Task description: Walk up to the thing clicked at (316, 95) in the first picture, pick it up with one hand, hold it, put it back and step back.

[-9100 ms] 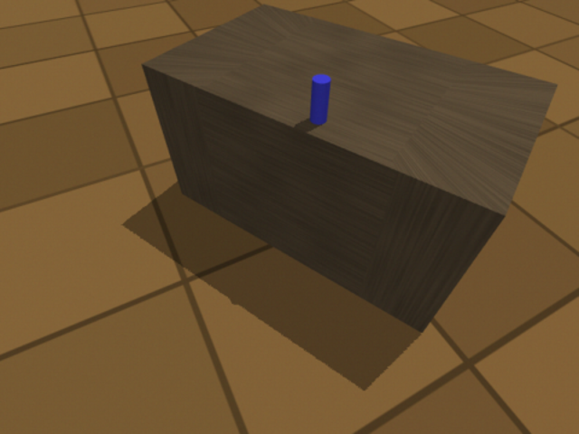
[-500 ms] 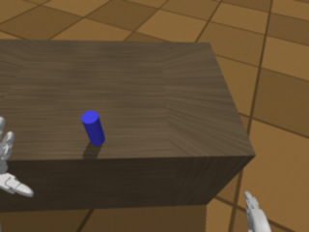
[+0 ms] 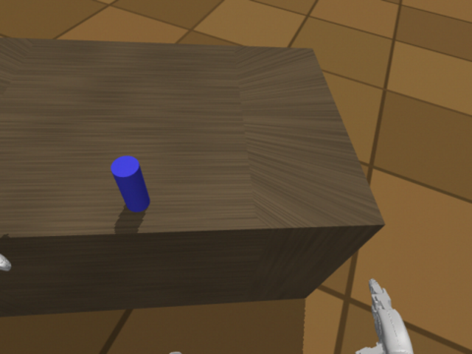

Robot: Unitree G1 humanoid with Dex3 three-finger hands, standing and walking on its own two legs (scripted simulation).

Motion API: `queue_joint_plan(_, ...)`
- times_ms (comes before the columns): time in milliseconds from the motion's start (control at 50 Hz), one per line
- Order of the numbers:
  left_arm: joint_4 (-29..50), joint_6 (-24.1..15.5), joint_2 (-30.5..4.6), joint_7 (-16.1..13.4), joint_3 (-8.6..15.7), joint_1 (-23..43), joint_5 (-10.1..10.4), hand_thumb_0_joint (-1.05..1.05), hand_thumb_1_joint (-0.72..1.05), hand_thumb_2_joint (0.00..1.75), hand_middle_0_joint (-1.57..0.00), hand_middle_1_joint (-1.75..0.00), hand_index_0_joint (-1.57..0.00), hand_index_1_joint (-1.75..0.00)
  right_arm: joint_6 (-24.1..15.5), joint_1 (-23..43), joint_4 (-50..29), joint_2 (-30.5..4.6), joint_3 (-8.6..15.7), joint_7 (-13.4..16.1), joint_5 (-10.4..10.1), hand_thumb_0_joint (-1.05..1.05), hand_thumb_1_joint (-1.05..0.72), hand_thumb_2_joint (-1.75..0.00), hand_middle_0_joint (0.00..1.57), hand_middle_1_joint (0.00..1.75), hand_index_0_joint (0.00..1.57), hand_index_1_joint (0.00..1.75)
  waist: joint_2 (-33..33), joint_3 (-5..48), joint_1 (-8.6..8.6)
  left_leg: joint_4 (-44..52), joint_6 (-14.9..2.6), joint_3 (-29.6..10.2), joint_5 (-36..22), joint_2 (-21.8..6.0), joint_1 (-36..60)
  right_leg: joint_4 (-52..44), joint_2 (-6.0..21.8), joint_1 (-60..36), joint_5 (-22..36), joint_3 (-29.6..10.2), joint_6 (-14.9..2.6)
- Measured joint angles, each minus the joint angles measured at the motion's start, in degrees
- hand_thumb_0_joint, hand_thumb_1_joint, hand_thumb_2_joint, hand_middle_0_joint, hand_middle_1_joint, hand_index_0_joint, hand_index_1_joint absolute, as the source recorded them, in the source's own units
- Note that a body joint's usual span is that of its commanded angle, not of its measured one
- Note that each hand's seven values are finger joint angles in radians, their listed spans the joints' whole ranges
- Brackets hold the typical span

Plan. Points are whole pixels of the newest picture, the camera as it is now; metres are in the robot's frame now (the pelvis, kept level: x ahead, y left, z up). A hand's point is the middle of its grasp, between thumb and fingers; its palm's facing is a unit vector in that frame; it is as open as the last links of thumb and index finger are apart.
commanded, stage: go down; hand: left
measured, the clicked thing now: (132, 185) +0.44 +0.19 -0.03
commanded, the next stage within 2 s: approach in 1.72 s
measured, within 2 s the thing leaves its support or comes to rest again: neither
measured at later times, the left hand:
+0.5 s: hand out of the picture +0.36 +0.37 +0.08, palm faces +0.15 -0.99 +0.00, open 17.7 cm
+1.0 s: hand out of the picture +0.37 +0.39 +0.08, palm faces +0.16 -0.99 +0.00, open 17.7 cm
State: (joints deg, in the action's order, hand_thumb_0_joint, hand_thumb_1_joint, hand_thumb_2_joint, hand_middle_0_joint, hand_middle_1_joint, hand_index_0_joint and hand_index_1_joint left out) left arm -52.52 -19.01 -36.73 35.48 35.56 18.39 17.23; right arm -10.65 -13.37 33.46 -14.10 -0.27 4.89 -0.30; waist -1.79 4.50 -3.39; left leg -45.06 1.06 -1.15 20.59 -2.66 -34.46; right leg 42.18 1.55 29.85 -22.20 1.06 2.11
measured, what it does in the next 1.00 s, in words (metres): stands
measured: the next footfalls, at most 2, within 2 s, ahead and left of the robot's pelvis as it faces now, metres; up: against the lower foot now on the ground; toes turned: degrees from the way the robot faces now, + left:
none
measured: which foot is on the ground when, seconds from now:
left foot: down 0.00-1.00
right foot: down 0.00-1.00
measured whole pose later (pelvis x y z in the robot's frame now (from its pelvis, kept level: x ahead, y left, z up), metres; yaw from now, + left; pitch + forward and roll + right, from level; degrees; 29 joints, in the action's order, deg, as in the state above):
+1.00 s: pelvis +0.00 +0.00 -0.03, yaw +0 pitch +17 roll -3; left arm -59.3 -13.4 -47.4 38.8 40.7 27.9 14.2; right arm -12.1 -17.3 23.9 -15.4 -2.3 5.3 0.3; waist -1.5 7.7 -5.7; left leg -56.0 1.2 -2.7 25.4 -3.3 -47.2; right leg 51.9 0.8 41.6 -26.7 2.0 2.1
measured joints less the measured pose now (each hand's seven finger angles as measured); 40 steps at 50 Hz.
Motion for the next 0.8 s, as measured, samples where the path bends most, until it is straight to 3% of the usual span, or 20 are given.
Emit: queue_joint_plan(800,-5.9,4.9,-9.1,2.4,5.0,8.4,-2.8,-0.01,-0.61,0.06,-0.05,-0.05,-0.04,-0.06,-1.6,-3.6,-8.7,-1.2,-1.4,0.4,0.5,-0.01,0.51,-0.06,0.06,0.06,0.06,0.05,0.1,2.9,-2.04,-9.3,0.12,-1.2,4.3,-0.6,-10.6,8.4,-0.6,9.9,-4.1,0.6,-0.01)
